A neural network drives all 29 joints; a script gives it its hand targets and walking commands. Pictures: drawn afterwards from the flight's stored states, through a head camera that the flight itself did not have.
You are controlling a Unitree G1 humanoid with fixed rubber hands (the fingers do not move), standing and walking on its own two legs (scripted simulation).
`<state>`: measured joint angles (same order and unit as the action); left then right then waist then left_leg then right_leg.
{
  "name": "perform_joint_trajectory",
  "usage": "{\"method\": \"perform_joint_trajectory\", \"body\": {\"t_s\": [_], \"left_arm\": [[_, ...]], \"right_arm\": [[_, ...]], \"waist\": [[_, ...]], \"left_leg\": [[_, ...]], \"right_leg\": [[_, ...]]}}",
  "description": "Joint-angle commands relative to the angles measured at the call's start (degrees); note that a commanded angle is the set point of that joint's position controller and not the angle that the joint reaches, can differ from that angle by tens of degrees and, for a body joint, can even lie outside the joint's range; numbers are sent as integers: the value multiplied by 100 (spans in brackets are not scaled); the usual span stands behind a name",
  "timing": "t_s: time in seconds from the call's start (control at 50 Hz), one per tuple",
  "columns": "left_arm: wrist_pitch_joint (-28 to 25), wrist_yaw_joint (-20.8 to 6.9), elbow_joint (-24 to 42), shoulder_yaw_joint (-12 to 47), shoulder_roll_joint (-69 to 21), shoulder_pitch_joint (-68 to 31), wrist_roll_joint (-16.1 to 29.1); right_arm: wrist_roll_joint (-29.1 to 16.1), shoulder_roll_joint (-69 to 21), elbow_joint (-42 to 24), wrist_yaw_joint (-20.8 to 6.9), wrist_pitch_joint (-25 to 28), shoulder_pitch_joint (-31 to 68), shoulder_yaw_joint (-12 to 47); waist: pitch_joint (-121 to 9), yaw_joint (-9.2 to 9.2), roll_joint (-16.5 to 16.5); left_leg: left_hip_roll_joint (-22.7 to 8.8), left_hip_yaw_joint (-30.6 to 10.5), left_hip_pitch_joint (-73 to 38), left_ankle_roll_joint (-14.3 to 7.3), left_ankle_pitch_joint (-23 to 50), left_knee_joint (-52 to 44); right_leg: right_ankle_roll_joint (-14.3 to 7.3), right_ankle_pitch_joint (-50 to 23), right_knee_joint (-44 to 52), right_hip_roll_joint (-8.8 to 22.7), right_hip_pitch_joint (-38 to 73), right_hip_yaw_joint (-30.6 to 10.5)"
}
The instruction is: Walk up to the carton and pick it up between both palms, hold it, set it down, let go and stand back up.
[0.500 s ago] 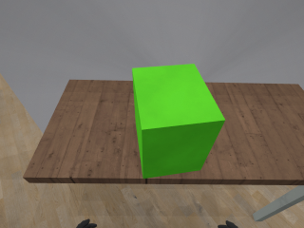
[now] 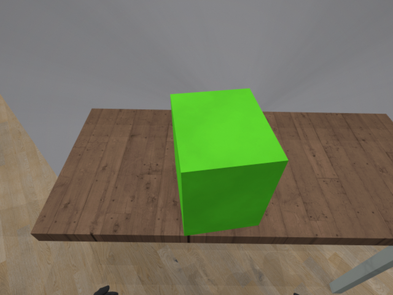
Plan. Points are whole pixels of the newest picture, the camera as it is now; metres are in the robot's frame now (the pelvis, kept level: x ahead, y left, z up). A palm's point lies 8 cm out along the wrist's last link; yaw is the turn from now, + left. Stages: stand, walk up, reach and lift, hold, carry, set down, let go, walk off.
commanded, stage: stand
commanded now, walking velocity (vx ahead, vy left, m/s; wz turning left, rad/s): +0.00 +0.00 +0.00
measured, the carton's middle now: (216, 163) +0.41 -0.03 +0.05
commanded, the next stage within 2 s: none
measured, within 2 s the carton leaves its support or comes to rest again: neither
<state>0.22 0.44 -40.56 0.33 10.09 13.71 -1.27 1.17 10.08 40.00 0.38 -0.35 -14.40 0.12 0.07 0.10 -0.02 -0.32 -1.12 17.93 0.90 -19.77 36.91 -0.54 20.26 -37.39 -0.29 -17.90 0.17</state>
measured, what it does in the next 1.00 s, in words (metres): stands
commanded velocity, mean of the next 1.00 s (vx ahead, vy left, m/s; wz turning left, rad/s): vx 0.00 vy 0.00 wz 0.00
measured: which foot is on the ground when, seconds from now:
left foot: down 0.00-1.00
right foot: down 0.00-1.00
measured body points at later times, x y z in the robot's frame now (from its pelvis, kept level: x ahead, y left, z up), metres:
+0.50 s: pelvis -0.02 +0.00 +0.01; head -0.01 +0.00 +0.46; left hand +0.06 +0.25 -0.13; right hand +0.07 -0.22 -0.13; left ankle +0.00 +0.13 -0.72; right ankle -0.01 -0.11 -0.72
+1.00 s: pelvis -0.01 +0.00 +0.01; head -0.01 +0.00 +0.46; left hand +0.03 +0.24 -0.13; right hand +0.02 -0.24 -0.14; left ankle +0.00 +0.13 -0.72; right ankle -0.01 -0.11 -0.72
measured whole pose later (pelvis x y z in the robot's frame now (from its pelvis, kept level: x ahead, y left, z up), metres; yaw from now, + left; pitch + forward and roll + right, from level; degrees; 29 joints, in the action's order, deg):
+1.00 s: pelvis -0.01 +0.00 +0.01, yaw +0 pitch -1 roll +0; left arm 0.1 1.4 -54.0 -1.5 10.6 16.2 -0.8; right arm 0.8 9.9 54.9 1.4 -0.3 -17.4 -1.6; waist 0.0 0.0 -0.3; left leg -0.6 -1.8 13.4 1.4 -14.2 28.3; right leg -0.9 14.9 -29.0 -0.6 -13.4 0.3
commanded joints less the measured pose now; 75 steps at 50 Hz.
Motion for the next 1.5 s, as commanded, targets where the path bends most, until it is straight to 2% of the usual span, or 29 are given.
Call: {"method": "perform_joint_trajectory", "body": {"t_s": [0.0,0.04,0.1,0.22,0.24,0.26,0.28,0.34,0.4,0.42,0.46,0.5,0.54,0.68,0.74,0.78,0.86,0.9,0.92,0.94,1.04,1.08,1.12,1.16,1.24,1.26,1.28,1.44,1.48], "left_arm": [[-131,97,317,-214,672,59,15],[-199,85,237,-172,714,202,23],[-100,120,261,-226,654,-45,-8],[-78,86,70,-221,675,-54,14],[-69,107,74,-215,593,-55,-16],[-31,133,37,-175,601,99,15],[-25,116,-28,-203,554,-1,21],[5,66,-100,-301,751,302,-5],[-9,101,-193,-277,626,99,-4],[-7,77,-211,-261,645,289,24],[-29,48,-336,-287,518,223,17],[-40,57,-374,-280,647,346,73],[-61,5,-395,-305,676,210,85],[-83,73,-757,-343,707,563,18],[-52,139,-761,-282,588,311,58],[-62,163,-862,-281,663,312,17],[-89,147,-1049,-321,711,395,62],[-76,135,-1099,-334,695,410,60],[-65,147,-1183,-308,747,525,65],[-69,93,-1120,-288,524,306,86],[-125,146,-1306,-346,665,491,81],[-110,145,-1441,-337,647,328,55],[-98,121,-1578,-332,645,633,90],[-103,139,-1731,-282,552,578,77],[-72,169,-1853,-289,541,544,74],[-98,172,-1916,-243,478,812,73],[-102,150,-1981,-208,206,577,78],[-110,176,-2184,-245,511,512,81],[-100,205,-2316,-139,114,791,102]], "right_arm": [[5,642,-250,81,78,-112,-196],[-39,629,-402,63,118,36,-192],[-58,420,-132,45,126,-194,-145],[1,613,-243,76,8,189,-219],[0,419,-126,92,-18,-149,-194],[-8,518,-110,118,-13,-219,-238],[9,653,-10,106,-39,-333,-246],[-46,533,111,89,52,-332,-238],[-5,482,57,75,102,0,-207],[-24,736,154,74,66,-176,-282],[-26,504,220,87,101,-131,-239],[3,757,161,106,94,-76,-287],[-34,774,277,60,55,-158,-309],[-30,656,708,90,53,-441,-311],[-43,526,845,113,36,-446,-250],[-19,451,887,103,-11,-375,-268],[-4,662,1002,102,87,-216,-304],[-83,484,1220,81,58,-481,-271],[-27,392,1300,109,52,-718,-255],[-62,146,1418,112,53,-609,-189],[-48,182,1648,132,133,-650,-170],[-44,301,1638,160,163,-638,-206],[-68,659,1655,159,152,-275,-272],[-73,162,1835,141,149,-667,-155],[-40,77,2018,168,103,-710,-130],[-42,232,2059,176,116,-711,-155],[-79,141,2165,140,109,-804,-185],[-83,417,2372,174,161,-771,-211],[-53,120,2476,239,88,-572,-127]], "waist": [[-264,-38,155],[-499,-20,-202],[-455,5,322],[298,24,137],[283,52,-226],[186,-5,86],[509,95,-356],[66,-82,244],[295,-46,162],[62,-127,-239],[13,-84,210],[4,-181,-155],[-85,-54,545],[-60,-50,-347],[459,96,-22],[699,96,-549],[164,-5,181],[391,-13,-578],[492,50,-497],[450,-14,15],[107,-46,367],[47,44,-257],[175,-188,263],[292,-35,-226],[269,-52,-94],[210,-106,380],[334,72,-128],[115,59,30],[523,-133,212]], "left_leg": [[-124,-273,-204,-201,1214,-489],[-294,-335,-377,-314,1441,-490],[-219,-230,-201,-254,1593,-575],[-134,-210,-337,-177,1378,-417],[-199,-299,-274,-233,1363,-569],[-205,-392,12,-278,873,-804],[-147,-285,-73,-242,800,-769],[-464,-689,377,-364,493,-1132],[-300,-578,186,-291,592,-1211],[-284,-585,159,-317,334,-1237],[-334,-613,-19,-366,356,-1259],[-209,-446,-171,-315,357,-1072],[-227,-470,-159,-311,196,-1276],[-173,-342,-515,-244,712,-1106],[-318,-526,-482,-308,610,-1282],[-85,-334,-313,-249,517,-1066],[-268,-456,-284,-314,512,-1351],[-65,-266,-253,-254,718,-1133],[-182,-241,-470,-173,936,-1203],[-132,-268,-516,-227,789,-1222],[-311,-395,-483,-266,939,-1489],[-405,-505,-344,-272,1201,-1499],[-377,-454,-472,-302,1467,-1531],[-390,-449,-266,-276,1344,-1550],[-336,-375,-593,-273,1274,-1514],[-345,-359,-847,-289,1577,-1448],[-323,-366,-921,-248,1640,-1340],[-395,-429,-792,-270,1961,-1440],[-406,-369,-700,-238,2011,-1458]], "right_leg": [[-227,-1476,804,397,120,-544],[-233,-1803,698,384,199,-499],[-229,-1754,522,380,458,-413],[-245,-1866,953,446,-197,-611],[-304,-1644,987,507,-141,-658],[-235,-1128,952,299,87,-449],[-281,-677,1193,460,-325,-616],[-169,-998,827,237,630,-275],[-120,-1018,944,265,391,-353],[-141,-681,1064,240,370,-376],[-150,-773,887,223,422,-293],[-170,-499,1113,268,84,-456],[-157,-704,1100,196,157,-396],[-231,-279,1514,487,164,-663],[-191,-484,1475,311,-244,-480],[-207,302,1909,465,-454,-754],[-219,-526,1582,383,166,-610],[-239,214,1992,538,115,-877],[-294,311,2076,632,-125,-933],[-259,-9,1935,531,-56,-816],[-250,-893,1598,387,559,-620],[-267,-1302,1505,449,820,-533],[-231,-1392,1490,377,796,-525],[-222,-1421,1419,375,876,-437],[-216,-1246,1503,388,707,-465],[-196,-1496,1518,415,554,-462],[-190,-1531,1551,393,457,-391],[-146,-1769,1430,445,1047,-373],[-145,-1754,1460,444,845,-393]]}}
